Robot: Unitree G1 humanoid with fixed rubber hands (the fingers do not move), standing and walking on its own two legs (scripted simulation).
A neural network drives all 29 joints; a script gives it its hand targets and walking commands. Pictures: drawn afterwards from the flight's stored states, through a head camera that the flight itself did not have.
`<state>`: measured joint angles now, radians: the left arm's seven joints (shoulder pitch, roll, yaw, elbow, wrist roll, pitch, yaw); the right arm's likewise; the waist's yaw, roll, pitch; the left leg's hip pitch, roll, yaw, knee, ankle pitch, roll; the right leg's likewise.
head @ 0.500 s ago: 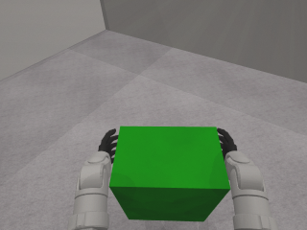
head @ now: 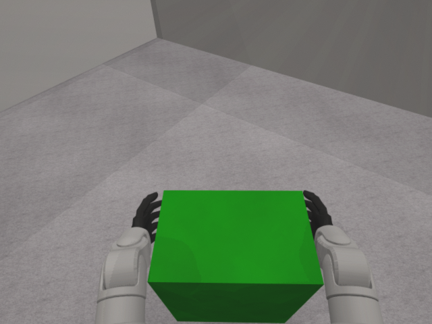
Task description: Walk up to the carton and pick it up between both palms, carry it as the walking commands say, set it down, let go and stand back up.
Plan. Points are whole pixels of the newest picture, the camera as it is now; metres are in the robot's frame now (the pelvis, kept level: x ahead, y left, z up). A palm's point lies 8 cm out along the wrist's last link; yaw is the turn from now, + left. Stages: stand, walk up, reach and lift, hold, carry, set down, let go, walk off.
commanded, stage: reach and lift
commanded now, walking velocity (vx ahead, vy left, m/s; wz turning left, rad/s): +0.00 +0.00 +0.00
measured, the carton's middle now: (231, 264) +0.24 +0.00 -0.03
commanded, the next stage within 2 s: hold in 0.34 s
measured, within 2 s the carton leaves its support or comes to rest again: neither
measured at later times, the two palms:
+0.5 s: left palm (139, 243) +0.26 +0.17 +0.03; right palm (320, 240) +0.25 -0.16 +0.03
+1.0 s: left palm (140, 246) +0.25 +0.16 +0.03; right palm (323, 244) +0.25 -0.16 +0.03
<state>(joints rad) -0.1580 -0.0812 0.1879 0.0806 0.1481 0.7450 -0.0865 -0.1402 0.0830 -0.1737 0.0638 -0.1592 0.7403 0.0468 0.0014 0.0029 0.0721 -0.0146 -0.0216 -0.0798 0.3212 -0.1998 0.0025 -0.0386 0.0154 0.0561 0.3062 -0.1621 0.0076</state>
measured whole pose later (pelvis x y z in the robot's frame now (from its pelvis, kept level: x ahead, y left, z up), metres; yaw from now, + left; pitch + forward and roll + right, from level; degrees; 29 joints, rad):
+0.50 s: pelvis -0.02 +0.00 +0.00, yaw +0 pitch -8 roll +0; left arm -0.16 -0.06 0.16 0.06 0.14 0.74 -0.08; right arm -0.14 0.07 -0.15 0.04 -0.14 0.75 0.03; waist 0.00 0.00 0.12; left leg -0.04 -0.03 -0.08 0.38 -0.21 0.01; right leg -0.07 0.01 0.06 0.37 -0.17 0.01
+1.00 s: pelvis -0.01 +0.00 +0.00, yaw +0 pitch -7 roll +0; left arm -0.07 -0.08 0.14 -0.03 0.13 0.76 -0.06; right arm -0.06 0.06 -0.12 -0.03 -0.12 0.75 0.03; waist 0.00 0.01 0.10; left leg -0.01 -0.03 -0.08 0.32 -0.19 0.00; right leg -0.03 0.01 0.06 0.32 -0.16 0.01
